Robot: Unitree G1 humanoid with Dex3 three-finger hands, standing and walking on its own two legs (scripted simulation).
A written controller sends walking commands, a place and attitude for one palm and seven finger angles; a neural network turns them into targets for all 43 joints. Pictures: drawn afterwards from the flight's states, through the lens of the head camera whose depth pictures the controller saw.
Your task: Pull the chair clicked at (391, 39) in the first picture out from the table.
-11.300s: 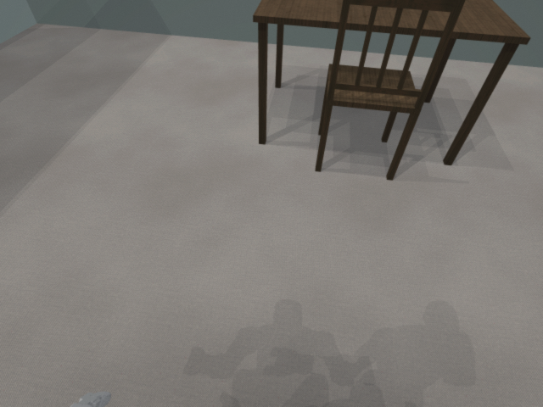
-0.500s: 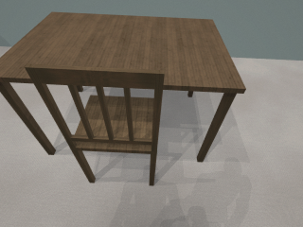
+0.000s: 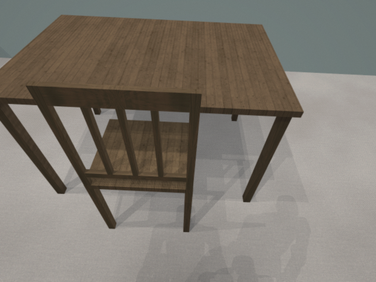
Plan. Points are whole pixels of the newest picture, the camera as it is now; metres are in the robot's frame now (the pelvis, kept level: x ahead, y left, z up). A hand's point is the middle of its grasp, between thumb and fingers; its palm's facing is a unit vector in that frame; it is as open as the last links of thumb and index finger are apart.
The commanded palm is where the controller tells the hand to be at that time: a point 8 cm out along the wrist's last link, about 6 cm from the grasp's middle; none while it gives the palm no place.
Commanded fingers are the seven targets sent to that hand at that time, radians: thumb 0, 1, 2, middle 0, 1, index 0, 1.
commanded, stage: look again from close up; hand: left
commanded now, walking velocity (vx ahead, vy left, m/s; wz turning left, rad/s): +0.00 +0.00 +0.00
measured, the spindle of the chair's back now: (129, 145) +0.52 +0.23 -0.08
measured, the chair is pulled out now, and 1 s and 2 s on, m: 0.00 0.00 0.00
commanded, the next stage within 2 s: shuffle to correct the standing spot in 1.70 s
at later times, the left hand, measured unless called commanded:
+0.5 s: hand out of the picture -0.01 +0.15 -0.18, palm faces +0.04 -0.99 -0.14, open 7.4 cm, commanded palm none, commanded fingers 0.00 0.90 0.90 -0.20 -0.30 -0.20 -0.30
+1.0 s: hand out of the picture -0.02 +0.15 -0.18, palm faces +0.05 -0.99 -0.13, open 7.4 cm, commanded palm none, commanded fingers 0.00 0.90 0.90 -0.20 -0.30 -0.20 -0.30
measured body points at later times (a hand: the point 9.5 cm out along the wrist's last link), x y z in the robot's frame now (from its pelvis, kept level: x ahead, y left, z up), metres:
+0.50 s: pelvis +0.01 +0.00 +0.00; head +0.01 +0.01 +0.45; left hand -0.02 +0.20 -0.16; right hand -0.01 -0.21 -0.16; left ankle +0.00 +0.12 -0.74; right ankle +0.02 -0.13 -0.74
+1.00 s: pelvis +0.01 +0.00 +0.00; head +0.02 +0.01 +0.45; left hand -0.02 +0.20 -0.16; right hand -0.01 -0.20 -0.16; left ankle +0.00 +0.12 -0.74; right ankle +0.02 -0.13 -0.74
